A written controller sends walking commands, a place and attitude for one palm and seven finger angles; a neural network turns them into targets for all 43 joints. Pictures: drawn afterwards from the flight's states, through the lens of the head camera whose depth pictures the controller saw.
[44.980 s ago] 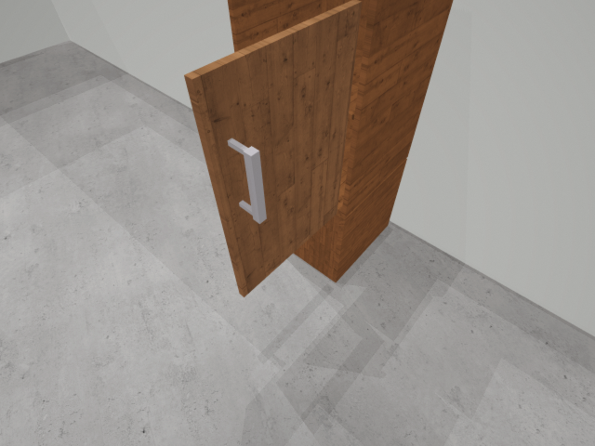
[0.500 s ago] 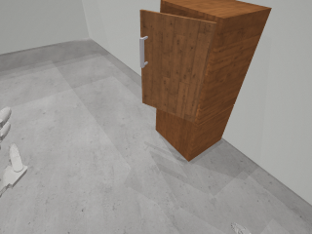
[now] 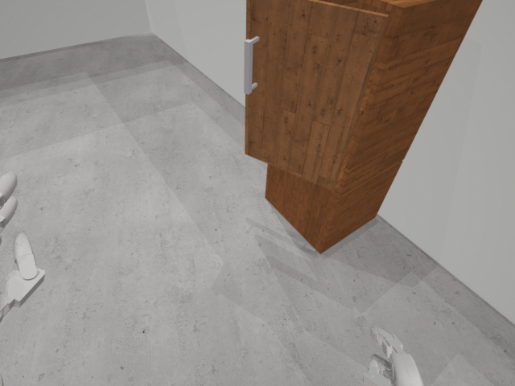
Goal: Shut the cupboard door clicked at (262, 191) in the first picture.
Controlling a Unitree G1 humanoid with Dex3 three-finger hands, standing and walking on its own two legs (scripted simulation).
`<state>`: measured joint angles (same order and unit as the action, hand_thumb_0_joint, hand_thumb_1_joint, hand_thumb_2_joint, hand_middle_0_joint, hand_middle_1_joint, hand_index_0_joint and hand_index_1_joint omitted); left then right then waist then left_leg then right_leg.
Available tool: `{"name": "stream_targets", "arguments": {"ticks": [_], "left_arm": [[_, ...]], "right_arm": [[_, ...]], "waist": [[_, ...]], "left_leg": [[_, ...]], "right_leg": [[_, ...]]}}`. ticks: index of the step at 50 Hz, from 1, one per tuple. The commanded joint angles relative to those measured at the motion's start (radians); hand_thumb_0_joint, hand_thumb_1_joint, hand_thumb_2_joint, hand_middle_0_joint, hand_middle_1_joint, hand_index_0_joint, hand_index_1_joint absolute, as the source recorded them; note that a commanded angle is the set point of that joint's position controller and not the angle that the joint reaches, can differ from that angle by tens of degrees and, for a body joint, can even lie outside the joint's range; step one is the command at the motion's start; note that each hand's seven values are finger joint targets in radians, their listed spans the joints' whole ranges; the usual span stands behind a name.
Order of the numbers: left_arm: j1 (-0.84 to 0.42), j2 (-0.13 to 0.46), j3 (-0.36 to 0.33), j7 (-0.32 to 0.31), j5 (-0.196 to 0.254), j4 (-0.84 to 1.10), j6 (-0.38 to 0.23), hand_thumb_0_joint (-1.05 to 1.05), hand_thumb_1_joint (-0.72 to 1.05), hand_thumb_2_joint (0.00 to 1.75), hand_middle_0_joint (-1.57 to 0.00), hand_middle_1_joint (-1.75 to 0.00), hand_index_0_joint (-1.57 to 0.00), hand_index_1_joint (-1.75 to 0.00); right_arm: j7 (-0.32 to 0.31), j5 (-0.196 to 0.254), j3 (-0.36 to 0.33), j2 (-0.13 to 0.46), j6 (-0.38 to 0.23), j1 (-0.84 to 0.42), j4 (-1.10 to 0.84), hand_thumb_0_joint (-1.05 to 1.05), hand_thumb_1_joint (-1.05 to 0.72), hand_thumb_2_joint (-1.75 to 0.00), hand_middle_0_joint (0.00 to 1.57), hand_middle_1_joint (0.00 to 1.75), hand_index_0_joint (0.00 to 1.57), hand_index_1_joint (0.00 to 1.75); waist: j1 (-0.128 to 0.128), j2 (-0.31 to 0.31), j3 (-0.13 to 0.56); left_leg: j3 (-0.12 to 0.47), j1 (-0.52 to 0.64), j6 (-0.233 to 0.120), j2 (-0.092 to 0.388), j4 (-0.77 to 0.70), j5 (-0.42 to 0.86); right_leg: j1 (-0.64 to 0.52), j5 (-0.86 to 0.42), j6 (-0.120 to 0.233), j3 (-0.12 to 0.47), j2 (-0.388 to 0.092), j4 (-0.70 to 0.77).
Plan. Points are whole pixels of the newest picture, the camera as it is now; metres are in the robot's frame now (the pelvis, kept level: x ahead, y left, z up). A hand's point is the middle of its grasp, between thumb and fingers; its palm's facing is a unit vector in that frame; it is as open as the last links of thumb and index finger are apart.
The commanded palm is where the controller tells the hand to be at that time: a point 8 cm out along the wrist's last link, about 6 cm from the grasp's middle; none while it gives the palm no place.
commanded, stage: let the arm hang, fingers relaxed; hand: left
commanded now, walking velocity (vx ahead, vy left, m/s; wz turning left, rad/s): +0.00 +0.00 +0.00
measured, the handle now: (251, 66) +1.00 +0.08 +0.05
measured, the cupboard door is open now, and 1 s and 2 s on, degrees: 23 23 23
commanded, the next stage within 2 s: look to check the result in 1.12 s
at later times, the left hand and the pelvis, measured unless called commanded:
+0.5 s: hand out of the picture -0.06 +0.20 -0.18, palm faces +0.03 -0.98 -0.19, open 7.2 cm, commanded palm none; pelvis -0.02 +0.00 +0.00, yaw +1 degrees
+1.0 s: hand out of the picture -0.02 +0.19 -0.17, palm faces +0.02 -0.98 -0.18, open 7.4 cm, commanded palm none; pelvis -0.02 +0.01 +0.01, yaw +0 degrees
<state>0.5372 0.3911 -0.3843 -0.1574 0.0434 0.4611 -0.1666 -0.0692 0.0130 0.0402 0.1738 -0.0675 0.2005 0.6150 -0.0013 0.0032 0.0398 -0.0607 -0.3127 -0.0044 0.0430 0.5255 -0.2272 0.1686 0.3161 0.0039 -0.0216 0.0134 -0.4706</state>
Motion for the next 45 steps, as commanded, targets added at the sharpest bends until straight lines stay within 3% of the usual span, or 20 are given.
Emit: {"name": "stream_targets", "arguments": {"ticks": [1,2,3,5,6,9,13,18,20,21,26,30,37,45], "left_arm": [[-0.078,-0.021,0.319,0.109,-0.042,-0.521,0.060,0.00,0.90,0.90,-0.20,-0.30,-0.20,-0.30],[-0.110,-0.003,0.281,0.138,-0.059,-0.554,0.154,0.00,0.90,0.90,-0.20,-0.30,-0.20,-0.30],[-0.130,-0.013,0.288,0.146,-0.068,-0.594,0.170,0.00,0.90,0.90,-0.20,-0.30,-0.20,-0.30],[-0.170,0.006,0.296,0.154,-0.066,-0.701,0.165,0.00,0.90,0.90,-0.20,-0.30,-0.20,-0.30],[-0.192,0.021,0.302,0.154,-0.070,-0.767,0.160,0.00,0.90,0.90,-0.20,-0.30,-0.20,-0.30],[-0.252,0.045,0.316,0.149,-0.068,-0.961,0.154,0.00,0.90,0.90,-0.20,-0.30,-0.20,-0.30],[-0.267,0.009,0.344,0.138,-0.060,-1.184,0.168,0.00,0.90,0.90,-0.20,-0.30,-0.20,-0.30],[-0.226,-0.034,0.342,0.138,-0.056,-1.379,0.164,0.00,0.90,0.90,-0.20,-0.30,-0.20,-0.30],[-0.212,-0.037,0.346,0.139,-0.053,-1.433,0.164,0.00,0.90,0.90,-0.20,-0.30,-0.20,-0.30],[-0.206,-0.035,0.345,0.139,-0.054,-1.456,0.162,0.00,0.90,0.90,-0.20,-0.30,-0.20,-0.30],[-0.180,-0.052,0.353,0.136,-0.052,-1.535,0.159,0.00,0.90,0.90,-0.20,-0.30,-0.20,-0.30],[-0.166,-0.070,0.358,0.132,-0.053,-1.569,0.163,0.00,0.90,0.90,-0.20,-0.30,-0.20,-0.30],[-0.149,-0.087,0.357,0.127,-0.057,-1.576,0.164,0.00,0.90,0.90,-0.20,-0.30,-0.20,-0.30],[-0.155,-0.102,0.353,0.126,-0.061,-1.565,0.164,0.00,0.90,0.90,-0.20,-0.30,-0.20,-0.30]], "right_arm": [[0.075,0.014,-0.100,0.258,-0.115,-0.149,0.020,0.00,-0.90,-0.90,0.20,0.30,0.20,0.30],[0.081,-0.003,-0.115,0.300,-0.062,-0.076,0.053,0.00,-0.90,-0.90,0.20,0.30,0.20,0.30],[0.077,-0.014,-0.111,0.282,-0.036,-0.047,0.057,0.00,-0.90,-0.90,0.20,0.30,0.20,0.30],[0.074,-0.019,-0.089,0.279,-0.003,-0.060,0.053,0.00,-0.90,-0.90,0.20,0.30,0.20,0.30],[0.074,-0.024,-0.085,0.280,0.006,-0.060,0.064,0.00,-0.90,-0.90,0.20,0.30,0.20,0.30],[0.073,-0.035,-0.079,0.278,0.032,-0.057,0.108,0.00,-0.90,-0.90,0.20,0.30,0.20,0.30],[0.068,-0.038,-0.056,0.225,0.059,-0.043,0.201,0.00,-0.90,-0.90,0.20,0.30,0.20,0.30],[0.053,-0.035,-0.057,0.186,0.066,0.007,0.314,0.00,-0.90,-0.90,0.20,0.30,0.20,0.30],[0.048,-0.031,-0.058,0.182,0.067,0.025,0.352,0.00,-0.90,-0.90,0.20,0.30,0.20,0.30],[0.046,-0.028,-0.063,0.192,0.067,0.038,0.364,0.00,-0.90,-0.90,0.20,0.30,0.20,0.30],[0.038,-0.023,-0.068,0.185,0.067,0.089,0.424,0.00,-0.90,-0.90,0.20,0.30,0.20,0.30],[0.036,-0.026,-0.068,0.163,0.073,0.115,0.452,0.00,-0.90,-0.90,0.20,0.30,0.20,0.30],[0.039,-0.028,-0.070,0.132,0.074,0.127,0.469,0.00,-0.90,-0.90,0.20,0.30,0.20,0.30],[0.039,-0.030,-0.072,0.120,0.068,0.127,0.468,0.00,-0.90,-0.90,0.20,0.30,0.20,0.30]], "waist": [[0.040,-0.076,-0.002],[0.024,-0.078,0.043],[0.017,-0.053,0.056],[-0.001,0.026,0.048],[-0.001,0.102,0.062],[0.011,0.148,0.064],[0.009,-0.018,0.025],[0.008,-0.122,-0.015],[0.006,-0.137,-0.036],[0.005,-0.091,-0.047],[0.008,-0.029,-0.074],[0.012,0.017,-0.124],[0.011,0.027,-0.148],[0.008,-0.011,-0.159]], "left_leg": [[0.073,0.078,-0.010,0.081,0.036,0.433],[0.066,0.086,-0.010,0.090,0.015,0.429],[0.082,0.071,-0.024,0.098,0.017,0.405],[0.125,0.026,-0.053,0.104,-0.008,0.363],[0.132,0.041,-0.048,0.095,-0.003,0.368],[0.124,0.079,-0.037,0.060,-0.005,0.324],[0.121,0.101,-0.025,0.055,-0.081,0.240],[0.121,0.119,-0.022,0.051,-0.132,0.106],[0.123,0.116,-0.023,0.054,-0.154,0.063],[0.128,0.127,-0.026,0.058,-0.153,0.072],[0.120,0.147,-0.030,0.067,-0.167,0.074],[0.117,0.129,-0.029,0.064,-0.191,0.001],[0.113,0.113,-0.030,0.059,-0.203,-0.025],[0.129,0.088,-0.030,0.061,-0.240,-0.063]], "right_leg": [[0.145,-0.396,0.016,-0.015,-0.103,-0.063],[0.134,-0.316,0.011,0.034,-0.109,-0.044],[0.129,-0.241,0.015,0.014,-0.088,-0.066],[0.091,-0.190,0.016,0.012,-0.079,-0.064],[0.076,-0.201,0.025,0.027,-0.082,-0.053],[0.058,-0.261,0.043,0.079,-0.121,-0.013],[0.036,-0.144,0.032,0.087,-0.113,0.044],[0.026,-0.082,0.047,0.094,-0.111,0.132],[0.027,-0.064,0.050,0.092,-0.112,0.153],[0.032,-0.067,0.050,0.089,-0.109,0.164],[0.040,-0.060,0.049,0.078,-0.109,0.188],[0.071,-0.004,0.045,0.074,-0.107,0.196],[0.098,0.022,0.040,0.077,-0.107,0.192],[0.089,-0.014,0.033,0.072,-0.097,0.167]]}}
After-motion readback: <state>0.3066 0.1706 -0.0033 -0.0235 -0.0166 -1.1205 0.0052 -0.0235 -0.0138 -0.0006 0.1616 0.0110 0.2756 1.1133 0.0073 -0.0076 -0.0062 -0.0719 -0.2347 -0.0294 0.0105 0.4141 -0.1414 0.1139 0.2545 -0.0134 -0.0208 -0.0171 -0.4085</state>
